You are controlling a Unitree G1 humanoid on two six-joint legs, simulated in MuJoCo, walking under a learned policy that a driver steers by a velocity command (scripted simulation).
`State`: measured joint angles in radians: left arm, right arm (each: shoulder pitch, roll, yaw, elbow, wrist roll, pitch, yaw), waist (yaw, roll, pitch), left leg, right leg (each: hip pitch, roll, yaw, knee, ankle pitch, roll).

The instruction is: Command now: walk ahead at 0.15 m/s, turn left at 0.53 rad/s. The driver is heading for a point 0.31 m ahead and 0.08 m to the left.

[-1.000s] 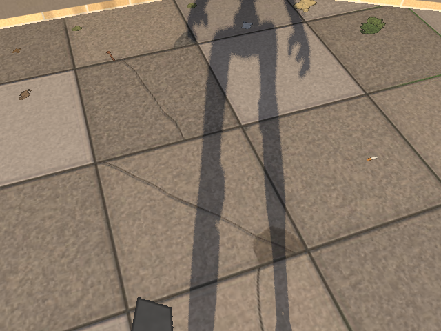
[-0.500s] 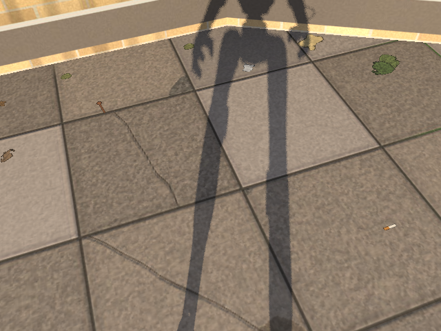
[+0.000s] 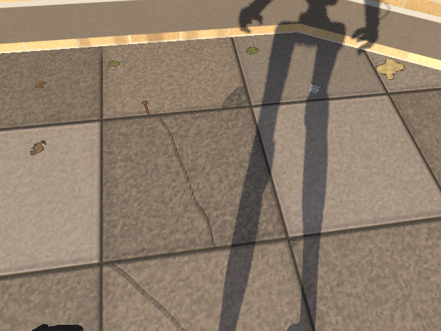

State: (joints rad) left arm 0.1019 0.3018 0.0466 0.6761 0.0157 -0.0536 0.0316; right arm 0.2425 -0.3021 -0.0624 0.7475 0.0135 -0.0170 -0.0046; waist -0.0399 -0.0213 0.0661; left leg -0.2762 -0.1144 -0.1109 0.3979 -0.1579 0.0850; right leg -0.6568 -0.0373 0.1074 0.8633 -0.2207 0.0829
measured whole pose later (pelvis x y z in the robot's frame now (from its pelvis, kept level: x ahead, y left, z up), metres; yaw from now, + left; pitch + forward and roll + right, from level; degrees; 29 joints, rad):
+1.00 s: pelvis +0.18 +0.02 -0.01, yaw +14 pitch -1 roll +0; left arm 0.18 0.27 0.03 0.91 0.01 0.01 0.04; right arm 0.17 -0.23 -0.03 0.79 -0.01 0.01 0.00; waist 0.01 0.00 0.03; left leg -0.22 -0.04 -0.03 0.52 -0.29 0.03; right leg -0.14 -0.06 0.01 0.47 -0.31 0.06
